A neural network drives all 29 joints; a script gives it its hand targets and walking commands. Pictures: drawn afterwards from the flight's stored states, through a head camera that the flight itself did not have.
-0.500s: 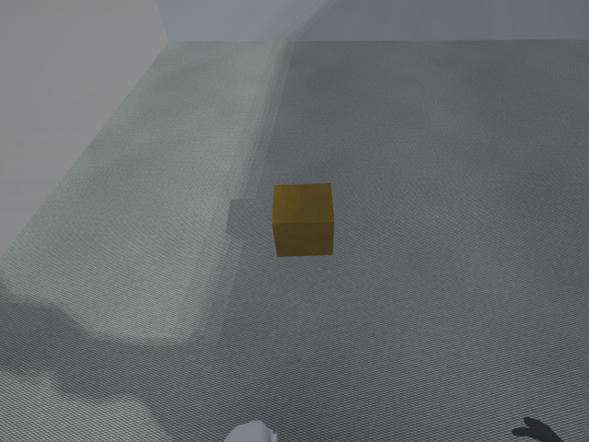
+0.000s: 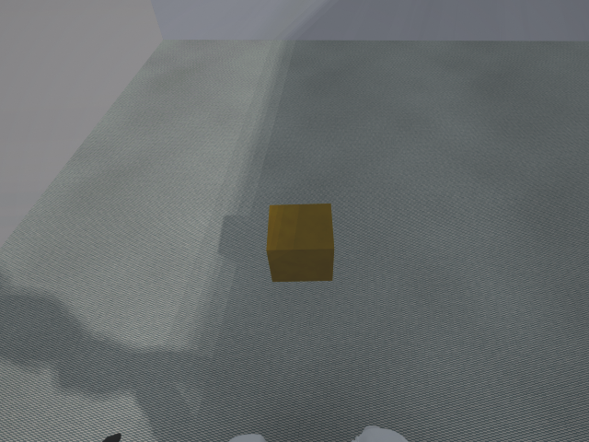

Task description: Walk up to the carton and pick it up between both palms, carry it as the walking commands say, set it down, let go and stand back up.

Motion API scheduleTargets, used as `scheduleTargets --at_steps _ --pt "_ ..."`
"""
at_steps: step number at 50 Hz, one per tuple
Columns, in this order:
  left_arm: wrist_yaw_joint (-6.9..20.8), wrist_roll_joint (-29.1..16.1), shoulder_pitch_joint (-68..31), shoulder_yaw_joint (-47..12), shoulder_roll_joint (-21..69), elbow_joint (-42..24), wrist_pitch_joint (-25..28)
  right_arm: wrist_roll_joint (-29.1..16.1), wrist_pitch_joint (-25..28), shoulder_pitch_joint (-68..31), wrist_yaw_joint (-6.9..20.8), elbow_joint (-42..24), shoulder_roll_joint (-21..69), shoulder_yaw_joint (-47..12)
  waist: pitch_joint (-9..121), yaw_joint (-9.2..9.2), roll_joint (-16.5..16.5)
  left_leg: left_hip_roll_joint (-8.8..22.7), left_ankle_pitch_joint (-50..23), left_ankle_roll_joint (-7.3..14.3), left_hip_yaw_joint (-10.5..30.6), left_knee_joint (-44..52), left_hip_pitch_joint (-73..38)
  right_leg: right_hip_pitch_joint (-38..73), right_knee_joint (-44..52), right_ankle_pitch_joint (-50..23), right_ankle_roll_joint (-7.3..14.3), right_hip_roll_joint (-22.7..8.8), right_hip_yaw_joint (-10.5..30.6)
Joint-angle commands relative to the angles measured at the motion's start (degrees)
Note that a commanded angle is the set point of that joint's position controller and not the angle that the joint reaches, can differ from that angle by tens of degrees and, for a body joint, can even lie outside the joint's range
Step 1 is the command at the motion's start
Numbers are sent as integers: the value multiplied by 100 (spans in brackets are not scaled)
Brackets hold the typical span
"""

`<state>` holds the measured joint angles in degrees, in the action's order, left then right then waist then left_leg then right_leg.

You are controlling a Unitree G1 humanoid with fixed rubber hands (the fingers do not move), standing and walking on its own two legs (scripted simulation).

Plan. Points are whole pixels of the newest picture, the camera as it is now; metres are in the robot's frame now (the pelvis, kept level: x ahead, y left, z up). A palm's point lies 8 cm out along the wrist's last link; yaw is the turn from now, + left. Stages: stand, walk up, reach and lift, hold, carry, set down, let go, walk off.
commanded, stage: walk up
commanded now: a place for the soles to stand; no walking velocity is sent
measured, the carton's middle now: (301, 243) +0.88 +0.06 -0.64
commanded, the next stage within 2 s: none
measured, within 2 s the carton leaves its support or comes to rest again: neither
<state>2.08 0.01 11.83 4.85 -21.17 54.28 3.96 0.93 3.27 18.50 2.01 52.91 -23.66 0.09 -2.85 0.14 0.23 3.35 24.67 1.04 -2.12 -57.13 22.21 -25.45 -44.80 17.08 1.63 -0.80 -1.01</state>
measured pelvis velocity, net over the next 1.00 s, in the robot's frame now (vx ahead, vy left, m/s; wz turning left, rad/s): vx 0.25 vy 0.00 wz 0.01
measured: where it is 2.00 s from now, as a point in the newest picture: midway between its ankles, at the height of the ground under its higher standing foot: (309, 413)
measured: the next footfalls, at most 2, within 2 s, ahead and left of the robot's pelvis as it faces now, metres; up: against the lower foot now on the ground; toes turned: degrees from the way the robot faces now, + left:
left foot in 0.30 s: +0.23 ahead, +0.15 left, +0.00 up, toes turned +4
right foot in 0.72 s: +0.32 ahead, -0.11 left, +0.00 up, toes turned -1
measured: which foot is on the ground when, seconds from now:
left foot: up 0.00-0.28, down 0.30-0.74, up 0.76-1.00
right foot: down 0.00-0.32, up 0.34-0.70, down 0.72-1.00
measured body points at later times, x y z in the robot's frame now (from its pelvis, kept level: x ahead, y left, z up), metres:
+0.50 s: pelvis +0.14 +0.05 +0.01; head +0.16 +0.07 +0.46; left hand +0.21 +0.36 -0.12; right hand +0.19 -0.27 -0.10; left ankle +0.19 +0.15 -0.71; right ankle +0.15 -0.09 -0.65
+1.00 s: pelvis +0.25 +0.00 +0.00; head +0.27 +0.00 +0.45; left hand +0.31 +0.32 -0.11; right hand +0.37 -0.31 -0.11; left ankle +0.30 +0.14 -0.70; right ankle +0.28 -0.11 -0.71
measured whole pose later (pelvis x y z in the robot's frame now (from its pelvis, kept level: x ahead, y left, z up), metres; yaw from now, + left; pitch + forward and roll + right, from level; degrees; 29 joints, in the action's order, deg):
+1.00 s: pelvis +0.25 +0.00 +0.00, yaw +1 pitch -1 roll +1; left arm 0.5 0.0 13.9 4.2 -21.1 54.2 3.7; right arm 0.9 3.0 8.7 1.1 52.8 -23.2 0.1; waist -3.3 0.0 0.2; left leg 2.3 23.4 1.5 -1.8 -46.3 25.4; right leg -22.3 -45.5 22.0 1.4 -1.2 -1.8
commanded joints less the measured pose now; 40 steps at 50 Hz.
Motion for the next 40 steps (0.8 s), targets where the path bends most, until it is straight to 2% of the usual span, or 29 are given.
scheduleTargets --at_steps 1,2,5,6,7,11,12,13,14,15,16,17,18,19,21,22,25,26,27,29,31,32,33,34,35,36,37,38,40 --pt "-180 53 382 432 -1832 -405 197 -55 97 -164 -74 -337 -1371 499 -239 213 642 208 -367 109 577 -677 2167 1584 2943 1755 823 -1622 2621" --pt "-172 40 412 409 -1760 -415 211 -37 82 -89 -53 -232 -1311 515 -262 219 786 170 -537 62 461 -603 1944 1361 2937 1371 723 -1441 2364" --pt "-150 84 584 416 -1881 -454 226 2 55 -424 5 -244 -1265 521 -249 228 809 244 -519 -29 287 71 1695 1170 2862 1168 1129 -1460 2089" --pt "-147 94 574 434 -1891 -458 226 36 68 -615 24 -279 -1255 529 -352 243 756 225 -552 -54 227 254 1734 1105 2887 1126 1135 -1470 2077" --pt "-119 110 546 434 -1937 -494 210 47 80 -680 38 -303 -1224 536 -253 246 890 250 -536 -62 225 470 1577 1151 2833 1168 1231 -1488 1995" --pt "-71 104 440 447 -2005 -574 167 14 163 -973 49 -324 -1168 534 -200 286 986 160 -672 -13 -54 1183 1074 1147 2478 540 1198 -1587 1753" --pt "-60 86 301 439 -2020 -632 135 5 199 -861 40 -279 -1221 556 -127 198 868 80 -865 -32 -144 1544 599 931 2240 312 1142 -1487 1562" --pt "-54 61 -41 389 -1949 -675 106 8 252 -419 15 -172 -1171 594 118 -148 731 -1 -1302 19 -275 1988 -364 483 1652 -24 994 -1364 1226" --pt "-51 73 -229 265 -1624 -772 69 -4 300 440 -58 146 -1282 689 581 -556 231 -364 -1275 72 -401 2243 -1638 -42 490 -295 758 -960 779" --pt "-49 26 -37 136 -1109 -818 55 65 360 1240 -169 254 -1678 821 933 -966 -1397 378 11 241 1027 3284 -2578 -935 -1794 -360 383 -393 113" --pt "-82 4 -89 93 -841 -924 37 112 403 1083 -227 62 -2165 856 664 -774 -2090 1565 862 660 3715 4228 -2724 -2250 -2732 1520 52 377 184" --pt "-116 9 3 252 -1515 -743 -18 6 403 473 -230 -174 -2156 841 696 -562 -699 1807 1248 1074 4268 4257 -2440 -2046 -2832 1245 58 128 731" --pt "-91 -3 202 261 -1584 -550 -44 -60 392 117 -219 -243 -2035 789 434 -338 -372 1698 1020 1162 3755 4152 -1934 -1881 -2648 1035 81 -171 597" --pt "-61 12 228 241 -1482 -521 -56 -61 388 -103 -220 -282 -1869 710 267 -192 -400 1554 860 1236 3259 4034 -1537 -1765 -2491 901 79 -336 370" --pt "-5 43 250 279 -1458 -439 -61 -31 351 -168 -210 -458 -1740 651 167 -117 -500 1242 704 1165 2708 3974 -1076 -1343 -1941 923 9 -383 220" --pt "10 50 194 301 -1411 -430 -68 -5 343 -65 -197 -429 -1769 669 73 -146 -642 1268 688 1193 2490 3997 -947 -1286 -1640 975 -47 -424 154" --pt "37 74 -17 304 -1385 -507 -58 14 347 166 -183 -464 -1753 685 92 -227 -707 1296 761 1284 2335 3973 -1014 -1363 -1150 729 -94 -464 54" --pt "61 97 -95 308 -1396 -517 -51 2 336 234 -178 -450 -1778 698 106 -270 -573 1236 842 1290 2324 3939 -1165 -1357 -964 697 -146 -454 83" --pt "61 108 -222 295 -1320 -571 -44 20 328 313 -182 -404 -1765 699 88 -340 -648 1353 892 1359 2383 3955 -1109 -1358 -817 721 -136 -480 24" --pt "59 108 -257 308 -1325 -559 -24 32 312 227 -163 -440 -1877 717 -52 -304 -704 1384 993 1357 2392 3989 -844 -1137 -566 547 -119 -482 -6" --pt "72 106 -145 337 -1342 -548 11 5 284 29 -140 -539 -1864 696 -158 -221 -834 1396 935 1312 2137 3967 -407 -608 -206 316 -73 -425 -108" --pt "40 90 -13 339 -1285 -497 50 7 251 -99 -142 -548 -1833 668 11 -129 -745 1264 432 1214 1853 3641 -284 -83 210 117 -59 -318 -189" --pt "-1 102 294 323 -1231 -351 70 -51 214 -305 -141 -574 -1700 613 316 98 -584 1169 -41 1087 1587 3169 -140 625 731 -142 7 -188 -273" --pt "-74 112 760 378 -1283 -190 104 -42 168 -379 -137 -586 -1435 511 604 335 -281 832 -666 828 1087 2294 219 1502 1051 -267 27 1 -298" --pt "-177 175 1319 499 -1635 -36 159 -70 130 -333 -163 -660 -995 385 805 636 859 414 -867 489 566 745 985 2343 1614 543 241 -556 775" --pt "-235 197 1386 550 -2085 -145 201 -124 125 -377 -163 -782 -714 305 691 670 1835 -386 174 80 81 -564 2344 2815 2612 1455 813 -1779 3211" --pt "-253 79 1131 508 -2257 -224 170 -83 50 -599 -252 -730 -1035 371 358 603 1242 -400 697 91 585 -813 2682 2484 2926 1433 1168 -2189 3778" --pt "-256 42 772 476 -2084 -258 148 -31 4 -566 -269 -481 -1287 412 47 385 708 -215 481 149 736 -985 2458 1992 2863 1329 1093 -2099 3461" --pt "-290 105 423 384 -1772 -378 106 -48 45 -293 -231 -299 -1190 431 -70 198 760 -21 306 69 408 -481 1924 1600 2407 -38 1094 -1741 2455"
